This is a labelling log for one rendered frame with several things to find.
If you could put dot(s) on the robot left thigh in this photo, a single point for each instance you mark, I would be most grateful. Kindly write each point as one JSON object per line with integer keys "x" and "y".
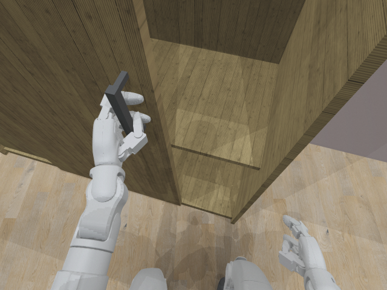
{"x": 149, "y": 279}

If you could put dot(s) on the left robot forearm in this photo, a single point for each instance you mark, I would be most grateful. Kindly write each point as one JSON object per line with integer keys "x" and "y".
{"x": 95, "y": 237}

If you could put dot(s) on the robot right thigh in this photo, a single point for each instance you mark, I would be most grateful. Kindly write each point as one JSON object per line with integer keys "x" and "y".
{"x": 245, "y": 275}

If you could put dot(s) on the wardrobe door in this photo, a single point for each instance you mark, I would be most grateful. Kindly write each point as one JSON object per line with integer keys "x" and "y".
{"x": 9, "y": 140}
{"x": 57, "y": 58}

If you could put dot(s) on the handle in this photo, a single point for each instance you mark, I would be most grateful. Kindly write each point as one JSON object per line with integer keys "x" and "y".
{"x": 114, "y": 95}

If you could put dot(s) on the robot thigh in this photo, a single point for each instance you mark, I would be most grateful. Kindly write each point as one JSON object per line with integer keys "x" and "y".
{"x": 149, "y": 279}
{"x": 245, "y": 275}

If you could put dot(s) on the left robot hand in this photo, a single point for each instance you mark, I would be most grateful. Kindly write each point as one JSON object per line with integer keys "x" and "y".
{"x": 107, "y": 132}

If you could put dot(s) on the right robot hand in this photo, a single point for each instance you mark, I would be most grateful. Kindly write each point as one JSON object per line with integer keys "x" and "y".
{"x": 305, "y": 254}

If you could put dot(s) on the right robot forearm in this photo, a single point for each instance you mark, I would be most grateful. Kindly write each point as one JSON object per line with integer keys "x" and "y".
{"x": 319, "y": 279}

